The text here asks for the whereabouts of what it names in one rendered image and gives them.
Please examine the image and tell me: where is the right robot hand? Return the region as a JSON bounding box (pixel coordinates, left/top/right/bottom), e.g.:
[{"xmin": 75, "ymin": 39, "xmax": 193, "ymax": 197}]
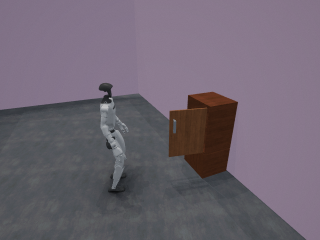
[{"xmin": 113, "ymin": 147, "xmax": 127, "ymax": 163}]

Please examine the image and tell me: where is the left robot hand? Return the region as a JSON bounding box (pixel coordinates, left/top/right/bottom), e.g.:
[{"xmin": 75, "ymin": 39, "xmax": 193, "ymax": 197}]
[{"xmin": 119, "ymin": 123, "xmax": 129, "ymax": 134}]

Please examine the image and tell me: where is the left robot forearm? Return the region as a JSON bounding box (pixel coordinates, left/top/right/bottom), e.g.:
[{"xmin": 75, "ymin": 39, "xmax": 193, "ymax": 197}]
[{"xmin": 115, "ymin": 116, "xmax": 122, "ymax": 126}]

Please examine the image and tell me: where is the right robot forearm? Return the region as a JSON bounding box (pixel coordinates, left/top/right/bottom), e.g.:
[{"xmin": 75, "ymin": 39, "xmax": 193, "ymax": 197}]
[{"xmin": 101, "ymin": 125, "xmax": 118, "ymax": 149}]

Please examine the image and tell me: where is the handle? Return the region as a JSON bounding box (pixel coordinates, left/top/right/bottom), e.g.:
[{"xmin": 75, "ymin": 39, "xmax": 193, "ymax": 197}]
[{"xmin": 173, "ymin": 119, "xmax": 177, "ymax": 134}]

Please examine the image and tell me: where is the right robot shin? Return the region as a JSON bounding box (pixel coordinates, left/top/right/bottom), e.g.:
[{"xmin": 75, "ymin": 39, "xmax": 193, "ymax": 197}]
[{"xmin": 112, "ymin": 165, "xmax": 124, "ymax": 189}]

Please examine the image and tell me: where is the robot right upper arm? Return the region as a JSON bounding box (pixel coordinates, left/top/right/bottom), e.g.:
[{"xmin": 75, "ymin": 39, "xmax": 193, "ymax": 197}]
[{"xmin": 100, "ymin": 104, "xmax": 110, "ymax": 130}]

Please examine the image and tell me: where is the left robot thigh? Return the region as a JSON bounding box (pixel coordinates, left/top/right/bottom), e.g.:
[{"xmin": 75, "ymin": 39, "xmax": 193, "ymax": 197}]
[{"xmin": 116, "ymin": 130, "xmax": 126, "ymax": 155}]

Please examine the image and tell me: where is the cupboard door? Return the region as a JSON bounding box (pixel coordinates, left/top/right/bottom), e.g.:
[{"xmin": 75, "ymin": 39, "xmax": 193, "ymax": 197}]
[{"xmin": 168, "ymin": 107, "xmax": 208, "ymax": 157}]

